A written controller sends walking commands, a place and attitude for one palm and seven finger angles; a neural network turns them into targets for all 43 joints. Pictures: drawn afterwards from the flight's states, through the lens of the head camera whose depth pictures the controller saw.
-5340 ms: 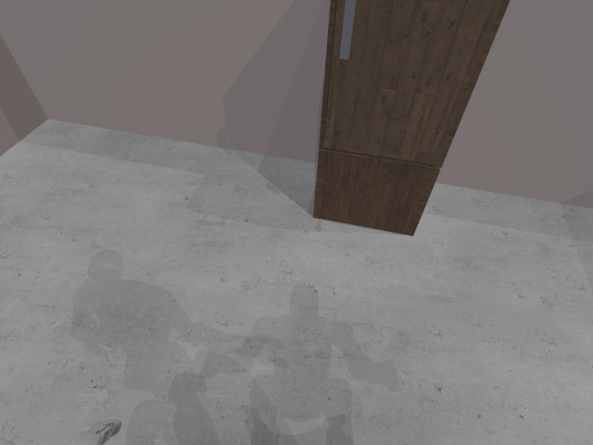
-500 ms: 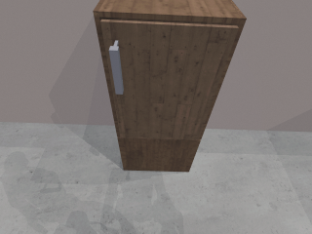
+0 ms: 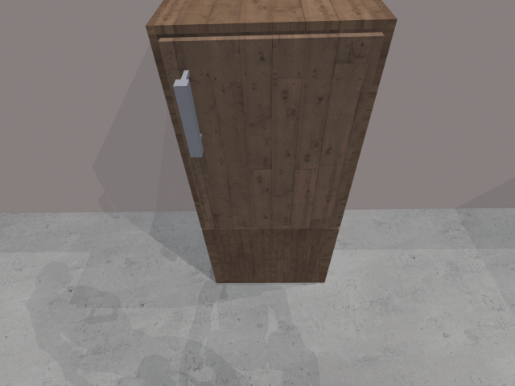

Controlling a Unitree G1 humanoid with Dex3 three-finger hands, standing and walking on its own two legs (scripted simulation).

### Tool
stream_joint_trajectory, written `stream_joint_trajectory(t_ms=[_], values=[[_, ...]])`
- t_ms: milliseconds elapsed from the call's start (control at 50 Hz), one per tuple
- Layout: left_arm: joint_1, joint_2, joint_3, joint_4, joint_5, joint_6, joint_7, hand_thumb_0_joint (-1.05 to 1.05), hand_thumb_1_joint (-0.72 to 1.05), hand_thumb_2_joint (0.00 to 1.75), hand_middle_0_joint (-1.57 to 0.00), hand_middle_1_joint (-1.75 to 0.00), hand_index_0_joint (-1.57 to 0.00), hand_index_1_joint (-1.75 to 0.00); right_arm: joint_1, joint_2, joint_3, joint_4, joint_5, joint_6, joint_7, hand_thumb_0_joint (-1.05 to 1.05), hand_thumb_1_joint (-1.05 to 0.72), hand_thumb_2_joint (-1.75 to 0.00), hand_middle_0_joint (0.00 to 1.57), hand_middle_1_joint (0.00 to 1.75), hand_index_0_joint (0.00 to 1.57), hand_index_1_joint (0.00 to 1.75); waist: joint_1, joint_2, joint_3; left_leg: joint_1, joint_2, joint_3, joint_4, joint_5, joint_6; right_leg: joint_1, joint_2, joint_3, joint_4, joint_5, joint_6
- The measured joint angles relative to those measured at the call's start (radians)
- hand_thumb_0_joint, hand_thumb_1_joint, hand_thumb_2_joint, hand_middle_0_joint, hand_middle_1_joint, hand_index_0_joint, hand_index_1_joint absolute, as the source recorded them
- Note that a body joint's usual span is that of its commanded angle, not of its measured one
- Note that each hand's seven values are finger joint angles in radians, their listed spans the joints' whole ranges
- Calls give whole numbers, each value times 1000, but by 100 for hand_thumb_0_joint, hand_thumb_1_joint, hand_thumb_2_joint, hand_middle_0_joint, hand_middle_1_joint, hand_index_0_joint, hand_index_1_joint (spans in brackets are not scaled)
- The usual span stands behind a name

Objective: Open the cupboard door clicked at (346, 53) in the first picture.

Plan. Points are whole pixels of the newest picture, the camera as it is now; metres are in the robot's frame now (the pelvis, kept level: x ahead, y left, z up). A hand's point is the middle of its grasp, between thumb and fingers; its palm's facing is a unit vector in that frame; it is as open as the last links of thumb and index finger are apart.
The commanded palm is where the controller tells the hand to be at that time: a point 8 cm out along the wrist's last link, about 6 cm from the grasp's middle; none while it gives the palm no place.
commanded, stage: look again from close up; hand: left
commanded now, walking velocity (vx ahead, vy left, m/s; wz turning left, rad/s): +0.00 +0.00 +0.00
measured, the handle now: (191, 115) +0.61 +0.18 +0.11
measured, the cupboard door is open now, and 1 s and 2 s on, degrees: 0 0 0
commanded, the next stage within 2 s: shuffle to correct the standing spot in 0.10 s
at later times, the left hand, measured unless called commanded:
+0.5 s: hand out of the picture +0.01 +0.13 -0.18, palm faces +0.06 -0.99 -0.16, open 7.3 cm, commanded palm none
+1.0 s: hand out of the picture +0.12 +0.15 -0.18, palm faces +0.05 -0.97 -0.22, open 7.3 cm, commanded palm none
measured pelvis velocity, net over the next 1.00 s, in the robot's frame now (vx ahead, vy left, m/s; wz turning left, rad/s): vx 0.09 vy -0.03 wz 0.00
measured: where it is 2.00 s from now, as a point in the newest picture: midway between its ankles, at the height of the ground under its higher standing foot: outside the picture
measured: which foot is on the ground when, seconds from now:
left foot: down 0.00-0.74, up 0.76-1.00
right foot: down 0.00-1.00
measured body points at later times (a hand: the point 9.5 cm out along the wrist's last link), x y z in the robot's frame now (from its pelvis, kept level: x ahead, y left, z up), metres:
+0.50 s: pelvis +0.03 -0.03 -0.01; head +0.05 -0.03 +0.44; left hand +0.01 +0.19 -0.17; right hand +0.02 -0.25 -0.17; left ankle -0.03 +0.09 -0.74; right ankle +0.01 -0.14 -0.74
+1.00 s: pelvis +0.09 -0.03 -0.01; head +0.13 -0.03 +0.44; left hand +0.11 +0.20 -0.16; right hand +0.13 -0.27 -0.16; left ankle +0.11 +0.08 -0.72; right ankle +0.06 -0.12 -0.74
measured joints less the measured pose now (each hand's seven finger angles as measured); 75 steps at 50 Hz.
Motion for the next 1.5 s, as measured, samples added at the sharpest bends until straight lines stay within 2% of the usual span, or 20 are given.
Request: stream_joint_trajectory(t_ms=[260,420,580,640,680,720,740,800,840,940,1000,1020,1040,1080,1120,1180,1240,1300,1400,1500], values=[[-17,0,6,-3,0,-8,-3,1,92,90,-20,-30,-20,-30,-24,8,0,29,0,-4,-2,1,-91,-90,20,30,20,30,2,-25,17,6,31,-10,-22,11,-33,2,31,-13,-11,0,-32],[18,-3,22,-9,6,-1,-19,1,91,90,-20,-30,-20,-30,11,17,-8,30,-11,10,7,1,-90,-90,20,30,20,30,2,-31,-2,-20,56,-23,70,-64,-42,-10,51,-25,56,-66,-50],[57,-2,42,-3,6,-9,-24,1,91,90,-20,-30,-20,-30,43,40,-9,33,-9,-20,4,1,-90,-90,20,30,20,30,2,-59,2,-15,59,-21,130,-143,-47,-19,48,-26,136,-145,-53],[45,-3,43,2,7,2,-20,1,91,90,-20,-30,-20,-30,51,47,-11,30,-16,-35,-9,1,-90,-90,20,30,20,30,-8,-53,15,14,65,-6,123,-162,-45,-68,51,-43,261,-221,-71],[16,-2,47,-5,4,4,-19,1,91,90,-20,-30,-20,-30,58,52,-9,31,-16,-33,-17,1,-90,-90,20,30,20,30,-20,-42,35,37,67,-7,108,-160,-49,-81,54,-62,239,-226,-76],[-15,5,52,-27,2,-13,-16,1,91,90,-20,-30,-20,-30,66,60,-5,36,-5,-21,-20,0,-90,-90,20,30,20,30,-18,-44,55,26,61,-9,158,-150,-52,-63,47,-71,144,-33,-80],[-27,7,54,-35,2,-25,-10,1,91,90,-20,-30,-20,-30,66,61,-5,43,3,-11,-20,1,-90,-90,20,30,20,30,-15,-37,59,1,65,-16,219,-139,-48,-56,48,-78,151,-42,-85],[-50,8,48,-60,6,-36,4,1,92,90,-20,-30,-20,-30,45,57,-22,53,19,23,-24,1,-90,-90,20,30,20,30,-5,-27,56,-95,46,-55,401,-248,-43,-23,42,-92,133,-121,-99],[-60,8,45,-75,11,-30,14,1,92,90,-20,-30,-20,-30,6,52,-31,44,20,40,-23,1,-90,-90,20,30,20,30,3,-33,61,-150,38,-56,448,-268,-45,-8,37,-88,100,-114,-97],[-68,11,45,-101,13,-3,17,1,93,90,-20,-30,-20,-30,-95,18,-51,-4,10,52,-19,2,-94,-90,20,30,20,30,5,-46,86,-222,36,-38,349,-155,-60,5,38,-78,54,-79,-87],[-58,15,50,-110,11,12,15,1,92,90,-20,-30,-20,-30,-126,0,-57,-36,9,41,-10,2,-94,-90,20,30,20,30,6,-55,92,-197,33,-21,207,-34,-64,0,45,-74,78,-91,-77],[-51,17,51,-112,8,17,14,1,92,90,-20,-30,-20,-30,-128,-4,-57,-46,7,35,-7,2,-94,-90,20,30,20,30,5,-55,90,-172,37,-15,137,49,-60,-4,50,-74,99,-102,-73],[-49,22,53,-112,5,24,13,1,92,90,-20,-30,-20,-30,-130,-3,-57,-52,4,28,-7,2,-93,-90,20,30,20,30,4,-64,88,-161,35,-11,118,71,-34,-10,48,-73,125,-118,-68],[-54,34,55,-111,-1,40,17,1,92,90,-20,-30,-20,-30,-132,7,-49,-65,-1,22,-7,2,-93,-90,20,30,20,30,15,-93,86,-158,24,5,129,50,-6,-38,43,-43,211,-212,-56],[-62,37,56,-111,-1,49,19,1,92,90,-20,-30,-20,-30,-133,16,-38,-76,-7,20,-10,1,-92,-90,20,30,20,30,21,-101,80,-152,22,12,110,49,2,-74,49,-12,316,-272,-51],[-75,27,52,-114,3,54,11,1,91,90,-19,-30,-20,-30,-138,23,-28,-84,-11,26,-10,1,-91,-90,20,30,20,30,21,-83,65,-152,19,7,60,88,0,-94,44,7,368,-247,-46],[-71,19,46,-118,5,45,7,1,92,90,-20,-30,-20,-30,-146,22,-31,-89,-10,29,-7,1,-92,-90,20,30,20,30,23,-59,49,-162,18,6,23,124,-1,-60,29,6,263,-206,-39],[-49,16,38,-115,10,26,4,1,92,90,-19,-30,-20,-30,-148,19,-34,-91,-5,33,3,0,-92,-90,20,30,21,30,25,-44,34,-189,20,10,38,130,-15,9,23,11,68,-110,-35],[6,2,18,-88,8,17,0,1,92,90,-19,-30,-20,-30,-123,3,-42,-75,-1,44,12,0,-93,-90,20,30,21,30,3,-17,13,-168,35,-14,10,113,-37,33,46,-6,31,-82,-48],[26,-1,12,-66,3,18,-2,1,91,90,-20,-30,-20,-30,-77,-4,-34,-28,-1,37,10,0,-92,-90,20,30,20,30,1,-32,11,-142,51,-27,-2,156,-42,69,65,-17,7,-77,-55]])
